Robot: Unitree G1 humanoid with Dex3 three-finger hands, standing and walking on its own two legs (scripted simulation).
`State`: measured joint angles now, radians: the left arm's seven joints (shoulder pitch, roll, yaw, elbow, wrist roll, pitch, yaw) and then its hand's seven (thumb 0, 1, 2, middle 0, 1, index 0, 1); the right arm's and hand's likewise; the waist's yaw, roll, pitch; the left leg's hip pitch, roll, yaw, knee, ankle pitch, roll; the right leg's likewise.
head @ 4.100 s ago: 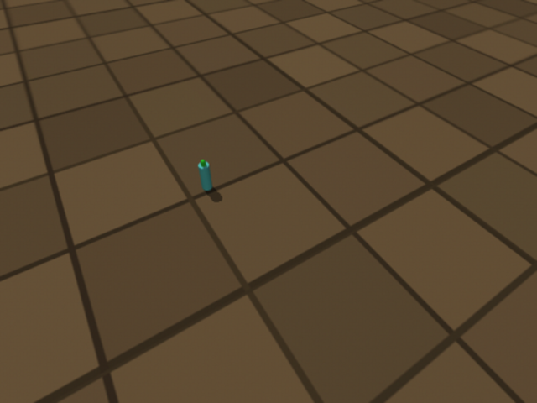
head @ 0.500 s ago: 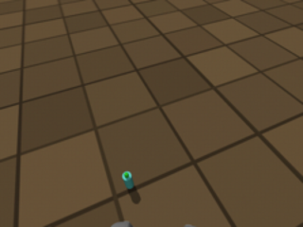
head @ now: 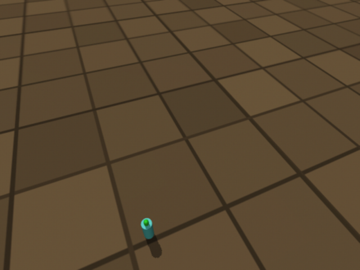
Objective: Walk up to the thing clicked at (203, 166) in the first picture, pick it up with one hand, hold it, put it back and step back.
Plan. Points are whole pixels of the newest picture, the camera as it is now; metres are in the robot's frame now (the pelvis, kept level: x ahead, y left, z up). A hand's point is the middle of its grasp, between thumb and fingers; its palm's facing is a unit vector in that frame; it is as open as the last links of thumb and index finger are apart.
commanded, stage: walk up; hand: left
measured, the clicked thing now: (147, 227) +0.43 +0.16 -0.68
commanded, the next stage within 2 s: stand in 0.94 s
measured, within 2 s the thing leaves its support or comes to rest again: neither
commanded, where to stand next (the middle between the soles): +0.05 +0.00 m, yaw +0 degrees
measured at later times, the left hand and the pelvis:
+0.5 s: hand out of the picture +0.10 +0.25 -0.14, palm faces -0.04 -0.93 -0.36, open 7.4 cm; pelvis +0.01 +0.00 +0.01, yaw +0 degrees
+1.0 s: hand out of the picture +0.11 +0.25 -0.14, palm faces -0.04 -0.93 -0.35, open 7.4 cm; pelvis +0.02 -0.01 +0.01, yaw -1 degrees
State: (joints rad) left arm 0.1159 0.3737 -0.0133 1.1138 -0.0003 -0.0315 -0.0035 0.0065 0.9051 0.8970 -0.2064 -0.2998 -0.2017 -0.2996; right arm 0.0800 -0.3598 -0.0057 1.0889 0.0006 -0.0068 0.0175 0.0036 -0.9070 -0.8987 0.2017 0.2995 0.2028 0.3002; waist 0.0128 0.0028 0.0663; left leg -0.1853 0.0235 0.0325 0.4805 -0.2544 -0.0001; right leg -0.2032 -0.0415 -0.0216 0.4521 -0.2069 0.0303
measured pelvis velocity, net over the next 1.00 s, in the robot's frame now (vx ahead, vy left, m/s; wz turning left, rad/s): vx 0.02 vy -0.01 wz -0.01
